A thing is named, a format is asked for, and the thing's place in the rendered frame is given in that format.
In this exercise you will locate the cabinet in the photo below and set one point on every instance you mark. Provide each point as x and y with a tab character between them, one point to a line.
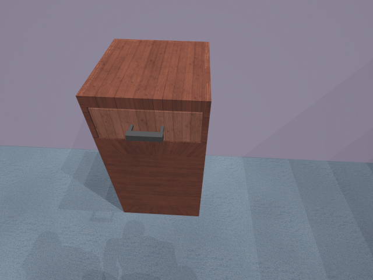
152	177

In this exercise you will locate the drawer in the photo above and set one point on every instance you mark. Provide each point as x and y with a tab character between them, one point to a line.
178	125

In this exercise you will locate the handle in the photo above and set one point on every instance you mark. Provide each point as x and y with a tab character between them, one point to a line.
144	135

